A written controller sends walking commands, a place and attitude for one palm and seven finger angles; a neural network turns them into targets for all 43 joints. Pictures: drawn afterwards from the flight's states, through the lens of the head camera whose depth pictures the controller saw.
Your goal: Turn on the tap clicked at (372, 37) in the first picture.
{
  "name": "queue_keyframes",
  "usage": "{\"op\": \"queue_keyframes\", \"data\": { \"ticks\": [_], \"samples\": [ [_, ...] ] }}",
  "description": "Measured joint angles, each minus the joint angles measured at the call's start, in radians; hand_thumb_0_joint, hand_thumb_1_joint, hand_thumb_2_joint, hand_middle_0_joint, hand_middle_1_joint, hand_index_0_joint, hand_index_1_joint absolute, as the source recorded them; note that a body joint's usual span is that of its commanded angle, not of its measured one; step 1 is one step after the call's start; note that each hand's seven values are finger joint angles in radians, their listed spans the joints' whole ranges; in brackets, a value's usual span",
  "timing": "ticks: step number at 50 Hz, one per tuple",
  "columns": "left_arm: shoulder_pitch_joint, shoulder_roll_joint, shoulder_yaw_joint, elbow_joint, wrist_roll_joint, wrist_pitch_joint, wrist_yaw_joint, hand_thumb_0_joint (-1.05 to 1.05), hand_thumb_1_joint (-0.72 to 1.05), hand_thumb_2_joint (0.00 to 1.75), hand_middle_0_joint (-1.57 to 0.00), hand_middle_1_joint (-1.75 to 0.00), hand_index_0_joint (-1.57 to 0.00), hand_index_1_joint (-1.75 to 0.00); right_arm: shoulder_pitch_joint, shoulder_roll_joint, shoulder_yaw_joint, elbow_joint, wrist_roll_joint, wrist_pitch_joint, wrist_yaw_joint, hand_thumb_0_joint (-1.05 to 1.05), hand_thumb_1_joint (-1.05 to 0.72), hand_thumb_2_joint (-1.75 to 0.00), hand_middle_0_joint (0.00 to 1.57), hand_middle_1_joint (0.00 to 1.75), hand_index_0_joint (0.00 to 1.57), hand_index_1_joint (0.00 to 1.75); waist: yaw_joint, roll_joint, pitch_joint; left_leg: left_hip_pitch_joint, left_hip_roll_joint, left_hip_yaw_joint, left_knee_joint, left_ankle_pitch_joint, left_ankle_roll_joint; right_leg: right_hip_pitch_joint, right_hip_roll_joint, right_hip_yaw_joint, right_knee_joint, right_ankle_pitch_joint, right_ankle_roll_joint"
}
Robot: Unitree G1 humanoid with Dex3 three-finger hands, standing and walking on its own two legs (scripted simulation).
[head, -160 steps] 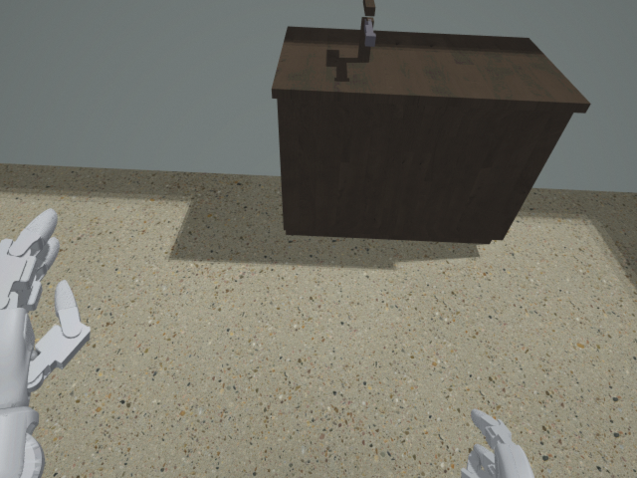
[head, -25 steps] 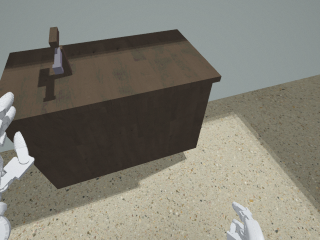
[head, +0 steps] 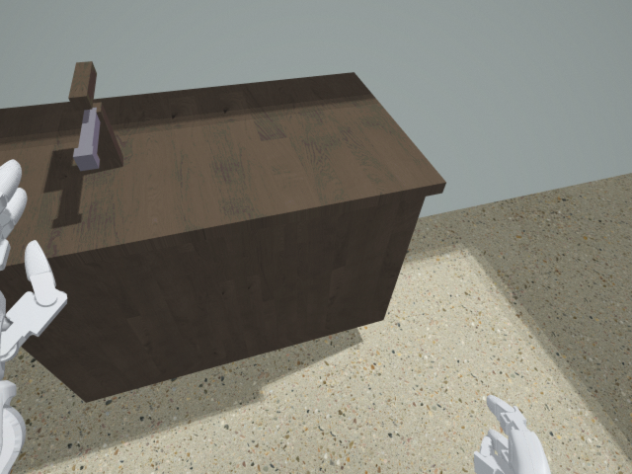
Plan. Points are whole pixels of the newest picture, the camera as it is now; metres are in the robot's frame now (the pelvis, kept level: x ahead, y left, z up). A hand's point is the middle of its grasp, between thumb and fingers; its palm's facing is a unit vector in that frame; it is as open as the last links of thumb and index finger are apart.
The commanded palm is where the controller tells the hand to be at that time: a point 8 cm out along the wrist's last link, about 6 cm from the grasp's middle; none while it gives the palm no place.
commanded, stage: take the last steps up to it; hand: left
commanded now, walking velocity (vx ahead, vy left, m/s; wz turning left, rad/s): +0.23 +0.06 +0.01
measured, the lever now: (86, 158) +0.54 +0.41 +0.09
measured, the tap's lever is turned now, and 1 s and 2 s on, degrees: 0 0 0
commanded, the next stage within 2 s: come to a stop and stand still in 0.48 s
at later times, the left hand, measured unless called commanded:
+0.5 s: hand (130, 237) +0.30 +0.21 +0.19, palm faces +0.40 -0.81 -0.43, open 7.4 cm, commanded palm +0.24 +0.26 +0.19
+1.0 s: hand (163, 221) +0.33 +0.19 +0.18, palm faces +0.41 -0.82 -0.41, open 7.4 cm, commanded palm +0.27 +0.23 +0.19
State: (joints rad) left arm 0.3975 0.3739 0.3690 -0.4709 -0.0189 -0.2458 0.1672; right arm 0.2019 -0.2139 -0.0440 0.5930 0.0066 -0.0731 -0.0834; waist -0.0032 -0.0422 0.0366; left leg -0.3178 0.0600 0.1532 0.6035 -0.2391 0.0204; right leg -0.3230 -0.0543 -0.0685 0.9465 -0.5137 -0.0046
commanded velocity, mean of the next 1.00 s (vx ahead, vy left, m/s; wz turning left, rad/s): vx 0.07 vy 0.02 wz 0.01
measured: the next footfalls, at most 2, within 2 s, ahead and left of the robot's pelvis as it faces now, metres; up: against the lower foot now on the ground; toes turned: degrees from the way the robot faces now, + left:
right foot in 0.20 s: +0.12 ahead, -0.12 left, +0.00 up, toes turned -8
left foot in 0.56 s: +0.16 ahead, +0.07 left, +0.00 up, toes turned +0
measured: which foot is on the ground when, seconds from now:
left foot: down 0.00-0.20, up 0.22-0.54, down 0.56-1.00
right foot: up 0.00-0.18, down 0.20-0.58, up 0.60-0.82, down 0.84-1.00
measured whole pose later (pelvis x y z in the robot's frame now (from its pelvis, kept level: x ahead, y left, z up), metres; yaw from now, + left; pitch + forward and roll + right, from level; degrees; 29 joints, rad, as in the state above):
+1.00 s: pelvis +0.11 -0.05 +0.01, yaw +0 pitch -1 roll +1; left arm 0.47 0.33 0.32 -0.47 -0.04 -0.16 0.15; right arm 0.20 -0.18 0.04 0.63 0.00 -0.07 -0.05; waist 0.02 0.03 0.04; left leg -0.32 0.04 0.03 0.70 -0.37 -0.03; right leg -0.26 0.01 -0.09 0.51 -0.24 -0.07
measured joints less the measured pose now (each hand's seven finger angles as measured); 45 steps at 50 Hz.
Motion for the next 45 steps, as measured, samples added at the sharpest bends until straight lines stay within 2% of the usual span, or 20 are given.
{"op": "queue_keyframes", "data": {
  "ticks": [1, 3, 6, 9, 10, 11, 13, 15, 17, 19, 22, 26, 28, 30, 32, 34, 37, 42, 43, 45],
  "samples": [
    [-0.007, 0.001, 0.003, 0.014, -0.002, 0.008, -0.003, 0.01, 0.88, 0.9, -0.21, -0.3, -0.21, -0.3, -0.006, 0.014, 0.007, 0.001, 0.001, -0.004, 0.003, 0.01, -0.91, -0.9, 0.19, 0.3, 0.19, 0.3, -0.006, 0.003, -0.004, 0.005, 0.001, -0.003, -0.008, -0.006, 0.0, -0.031, 0.005, 0.004, 0.049, 0.001, 0.003],
    [0.001, -0.002, 0.004, 0.012, -0.004, 0.021, -0.007, 0.01, 0.89, 0.9, -0.21, -0.3, -0.21, -0.3, -0.01, 0.039, 0.023, -0.001, 0.002, -0.014, 0.011, 0.01, -0.91, -0.9, 0.19, 0.3, 0.19, 0.3, -0.011, 0.012, -0.009, 0.019, 0.006, -0.007, -0.032, -0.002, -0.006, -0.073, 0.003, -0.003, 0.056, 0.028, 0.01],
    [0.047, -0.011, -0.005, -0.025, -0.007, 0.024, -0.011, 0.02, 0.89, 0.9, -0.21, -0.3, -0.21, -0.3, 0.0, 0.065, 0.048, -0.006, 0.001, -0.029, 0.021, 0.01, -0.91, -0.9, 0.2, 0.3, 0.2, 0.3, -0.008, 0.032, -0.01, 0.04, 0.016, -0.009, -0.059, -0.002, -0.019, -0.077, -0.005, -0.029, -0.084, 0.078, 0.02],
    [0.082, -0.001, -0.009, -0.041, -0.003, 0.022, -0.013, 0.01, 0.89, 0.9, -0.21, -0.3, -0.21, -0.3, 0.018, 0.078, 0.067, -0.006, 0.001, -0.033, 0.022, 0.01, -0.9, -0.9, 0.2, 0.3, 0.2, 0.3, 0.003, 0.056, -0.005, 0.046, 0.027, -0.017, -0.032, -0.031, -0.039, -0.02, 0.001, -0.061, -0.277, 0.136, 0.026],
    [0.083, 0.005, -0.009, -0.037, 0.001, 0.022, -0.013, 0.01, 0.89, 0.9, -0.21, -0.3, -0.21, -0.3, 0.024, 0.078, 0.069, -0.004, 0.001, -0.03, 0.021, 0.01, -0.9, -0.9, 0.2, 0.3, 0.2, 0.3, 0.007, 0.065, -0.003, 0.038, 0.032, -0.023, 0.0, -0.053, -0.044, 0.002, 0.006, -0.068, -0.327, 0.194, 0.011],
    [0.076, 0.003, -0.013, -0.027, 0.006, 0.022, -0.014, 0.01, 0.89, 0.9, -0.21, -0.3, -0.21, -0.3, 0.025, 0.072, 0.069, 0.004, 0.001, -0.023, 0.02, 0.01, -0.9, -0.9, 0.2, 0.3, 0.2, 0.3, 0.01, 0.084, 0.0, 0.022, 0.041, -0.037, 0.052, -0.1, -0.034, 0.006, 0.014, -0.08, -0.324, 0.235, -0.015],
    [0.05, -0.013, -0.025, 0.0, 0.003, 0.03, -0.019, 0.01, 0.89, 0.9, -0.21, -0.3, -0.21, -0.3, 0.017, 0.055, 0.064, 0.042, 0.0, -0.008, 0.023, 0.01, -0.9, -0.9, 0.2, 0.3, 0.2, 0.3, 0.024, 0.095, 0.004, -0.041, 0.018, -0.078, 0.239, -0.19, -0.03, 0.008, 0.012, -0.087, -0.295, 0.215, -0.047],
    [0.034, -0.038, -0.029, 0.024, -0.001, 0.031, -0.02, 0.01, 0.88, 0.9, -0.21, -0.3, -0.21, -0.3, 0.006, 0.036, 0.06, 0.075, -0.002, 0.003, 0.027, 0.01, -0.9, -0.9, 0.2, 0.3, 0.2, 0.3, 0.032, 0.089, 0.012, -0.108, -0.011, -0.102, 0.423, -0.188, -0.04, 0.029, 0.007, -0.083, -0.315, 0.2, -0.054],
    [0.033, -0.053, -0.028, 0.035, 0.001, 0.027, -0.02, 0.01, 0.88, 0.9, -0.21, -0.3, -0.21, -0.3, 0.0, 0.019, 0.056, 0.086, -0.003, 0.014, 0.026, 0.01, -0.9, -0.9, 0.2, 0.3, 0.2, 0.3, 0.027, 0.08, 0.019, -0.15, -0.018, -0.101, 0.485, -0.165, -0.048, 0.057, 0.001, -0.081, -0.36, 0.214, -0.047],
    [0.044, -0.054, -0.024, 0.034, 0.004, 0.018, -0.018, 0.01, 0.88, 0.9, -0.21, -0.3, -0.21, -0.3, -0.003, 0.007, 0.049, 0.08, -0.006, 0.022, 0.023, 0.01, -0.9, -0.9, 0.2, 0.3, 0.2, 0.3, 0.016, 0.064, 0.024, -0.159, -0.015, -0.086, 0.425, -0.134, -0.048, 0.08, -0.005, -0.08, -0.4, 0.228, -0.045],
    [0.071, -0.041, -0.023, 0.009, 0.004, 0.011, -0.015, 0.01, 0.88, 0.9, -0.21, -0.3, -0.21, -0.3, 0.001, -0.009, 0.034, 0.05, -0.009, 0.022, 0.018, 0.01, -0.91, -0.9, 0.2, 0.3, 0.2, 0.3, 0.003, 0.04, 0.031, -0.128, -0.008, -0.056, 0.239, -0.09, -0.041, 0.104, -0.012, -0.078, -0.433, 0.234, -0.04],
    [0.095, -0.02, -0.026, -0.049, 0.002, 0.012, -0.009, 0.01, 0.88, 0.9, -0.22, -0.3, -0.21, -0.3, 0.015, -0.028, 0.012, 0.011, -0.009, 0.017, 0.014, 0.01, -0.91, -0.9, 0.2, 0.3, 0.2, 0.3, 0.003, 0.021, 0.031, -0.041, -0.015, -0.026, 0.015, -0.022, -0.03, 0.123, -0.011, -0.075, -0.412, 0.202, -0.025],
    [0.094, -0.01, -0.023, -0.076, 0.0, 0.011, -0.005, 0.01, 0.88, 0.9, -0.22, -0.3, -0.21, -0.3, 0.022, -0.041, 0.003, -0.009, -0.006, 0.015, 0.009, 0.01, -0.91, -0.9, 0.2, 0.3, 0.2, 0.3, 0.006, 0.029, 0.022, 0.019, -0.014, -0.024, -0.087, 0.032, -0.014, 0.117, -0.001, -0.073, -0.357, 0.161, -0.014],
    [0.06, 0.008, -0.011, -0.064, -0.003, 0.004, -0.003, 0.01, 0.88, 0.9, -0.22, -0.3, -0.21, -0.3, 0.009, -0.024, -0.005, -0.007, 0.0, 0.016, 0.004, 0.01, -0.91, -0.9, 0.2, 0.3, 0.2, 0.3, 0.012, -0.002, 0.023, 0.015, -0.028, -0.008, -0.048, 0.026, 0.006, 0.082, -0.015, -0.035, -0.248, 0.082, -0.006],
    [0.026, 0.013, -0.002, -0.027, -0.006, 0.005, -0.005, 0.01, 0.88, 0.9, -0.22, -0.3, -0.21, -0.3, -0.005, -0.002, 0.002, -0.004, -0.004, 0.011, 0.003, 0.01, -0.91, -0.9, 0.19, 0.3, 0.19, 0.3, 0.008, -0.006, 0.018, 0.016, -0.028, -0.007, -0.033, 0.007, 0.01, 0.024, 0.003, 0.002, -0.093, 0.006, 0.001],
    [0.009, 0.013, 0.001, -0.009, -0.009, 0.017, -0.008, 0.01, 0.88, 0.9, -0.21, -0.3, -0.21, -0.3, -0.013, 0.024, 0.018, -0.002, -0.006, 0.003, 0.012, 0.01, -0.91, -0.9, 0.19, 0.3, 0.19, 0.3, -0.002, 0.0, 0.013, 0.025, -0.021, -0.018, -0.053, 0.014, 0.004, -0.016, 0.019, 0.013, -0.024, 0.017, 0.011],
    [0.029, 0.006, -0.004, -0.032, -0.014, 0.039, -0.014, 0.01, 0.89, 0.9, -0.21, -0.3, -0.21, -0.3, -0.012, 0.058, 0.051, -0.008, -0.008, -0.013, 0.031, 0.01, -0.91, -0.9, 0.19, 0.3, 0.19, 0.3, -0.001, 0.007, 0.011, 0.043, -0.009, -0.024, -0.091, 0.032, -0.006, -0.023, 0.026, 0.008, -0.103, 0.078, 0.024],
    [0.078, 0.008, -0.019, -0.065, -0.013, 0.054, -0.018, 0.01, 0.89, 0.9, -0.21, -0.3, -0.21, -0.3, 0.003, 0.092, 0.094, -0.02, -0.011, -0.038, 0.041, 0.01, -0.9, -0.9, 0.2, 0.3, 0.2, 0.3, 0.015, 0.024, 0.019, 0.047, 0.009, -0.024, -0.089, 0.03, -0.032, 0.055, 0.032, -0.011, -0.377, 0.198, 0.03],
    [0.075, 0.004, -0.022, -0.057, -0.011, 0.054, -0.019, 0.01, 0.89, 0.9, -0.21, -0.3, -0.21, -0.3, 0.001, 0.09, 0.098, -0.016, -0.011, -0.038, 0.04, 0.01, -0.9, -0.9, 0.2, 0.3, 0.2, 0.3, 0.018, 0.038, 0.027, 0.044, 0.018, -0.03, -0.074, 0.023, -0.039, 0.068, 0.042, -0.019, -0.405, 0.257, 0.011],
    [0.066, -0.012, -0.033, -0.031, -0.01, 0.061, -0.023, 0.01, 0.89, 0.9, -0.21, -0.3, -0.21, -0.3, 0.0, 0.077, 0.099, -0.002, -0.009, -0.029, 0.038, 0.01, -0.9, -0.9, 0.2, 0.3, 0.2, 0.3, 0.02, 0.075, 0.029, 0.038, 0.038, -0.05, -0.056, 0.01, -0.049, 0.079, 0.065, -0.035, -0.419, 0.277, -0.03]
  ]
}}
